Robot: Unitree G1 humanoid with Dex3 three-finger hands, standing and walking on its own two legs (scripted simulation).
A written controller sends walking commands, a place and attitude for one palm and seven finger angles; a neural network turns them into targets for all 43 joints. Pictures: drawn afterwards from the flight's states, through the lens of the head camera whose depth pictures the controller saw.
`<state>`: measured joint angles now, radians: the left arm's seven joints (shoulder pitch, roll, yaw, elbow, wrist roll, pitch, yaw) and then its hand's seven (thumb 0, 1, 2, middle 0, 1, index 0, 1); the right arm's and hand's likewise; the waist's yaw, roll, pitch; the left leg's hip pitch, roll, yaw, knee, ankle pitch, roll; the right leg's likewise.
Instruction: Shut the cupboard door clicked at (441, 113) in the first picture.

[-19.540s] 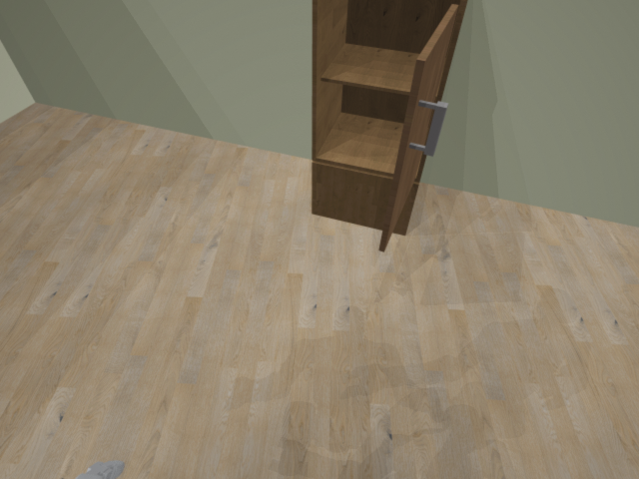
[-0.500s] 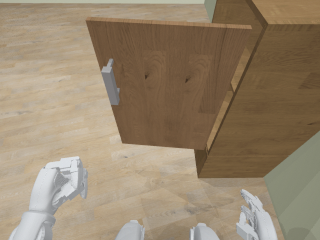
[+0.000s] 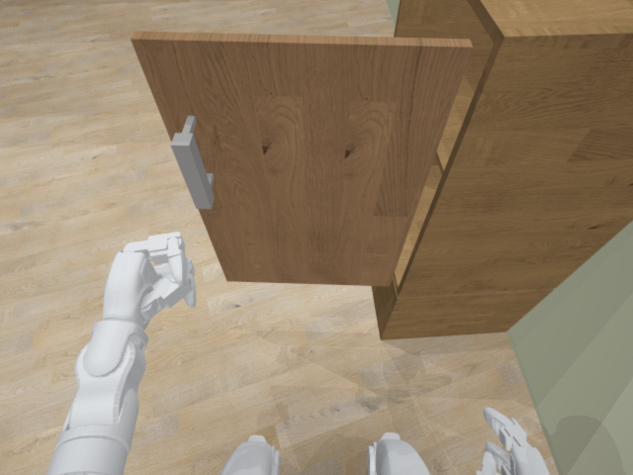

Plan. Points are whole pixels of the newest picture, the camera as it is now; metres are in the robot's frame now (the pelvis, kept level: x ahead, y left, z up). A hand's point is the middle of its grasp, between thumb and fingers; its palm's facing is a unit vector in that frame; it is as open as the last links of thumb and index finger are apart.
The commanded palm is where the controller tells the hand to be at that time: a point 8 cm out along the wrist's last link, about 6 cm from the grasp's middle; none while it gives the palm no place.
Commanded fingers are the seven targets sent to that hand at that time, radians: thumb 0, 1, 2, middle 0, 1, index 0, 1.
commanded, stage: bring the fist close to the handle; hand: left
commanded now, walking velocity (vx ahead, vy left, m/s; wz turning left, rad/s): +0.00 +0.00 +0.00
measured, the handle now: (197, 163) +0.53 +0.19 +0.06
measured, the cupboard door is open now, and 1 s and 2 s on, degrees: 84 84 69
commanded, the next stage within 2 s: push the door shut along its arc in 0.82 s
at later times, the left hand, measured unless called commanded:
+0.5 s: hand (212, 215) +0.43 +0.15 +0.06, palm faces -0.01 -1.00 -0.04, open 3.1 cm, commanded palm +0.39 +0.20 +0.06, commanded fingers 0.00 0.90 0.90 -1.30 -1.50 -1.30 -1.50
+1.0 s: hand (207, 222) +0.42 +0.16 +0.06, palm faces -0.02 -1.00 -0.03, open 3.1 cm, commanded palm +0.41 +0.21 +0.06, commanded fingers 0.00 0.90 0.90 -1.30 -1.50 -1.30 -1.50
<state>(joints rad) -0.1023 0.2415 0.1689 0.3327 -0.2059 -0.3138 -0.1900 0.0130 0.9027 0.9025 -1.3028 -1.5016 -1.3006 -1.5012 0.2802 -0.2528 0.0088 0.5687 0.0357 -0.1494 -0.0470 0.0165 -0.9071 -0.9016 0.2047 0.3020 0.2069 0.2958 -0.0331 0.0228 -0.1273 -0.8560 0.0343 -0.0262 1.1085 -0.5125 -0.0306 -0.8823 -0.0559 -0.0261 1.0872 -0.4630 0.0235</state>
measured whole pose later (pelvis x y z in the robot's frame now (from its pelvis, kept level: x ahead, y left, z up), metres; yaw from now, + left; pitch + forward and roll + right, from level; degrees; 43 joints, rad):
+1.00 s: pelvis -0.01 +0.01 +0.00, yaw -1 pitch +18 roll +0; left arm -0.54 0.28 0.26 0.82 -0.15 -0.42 -0.18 0.01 0.90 0.90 -1.30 -1.50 -1.30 -1.50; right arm 0.29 -0.25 -0.01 0.62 0.02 -0.04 -0.02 0.01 -0.91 -0.90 0.20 0.30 0.21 0.30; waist -0.08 0.01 -0.12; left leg -0.92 0.04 -0.01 1.10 -0.49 -0.02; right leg -0.95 -0.05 0.00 1.07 -0.43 0.03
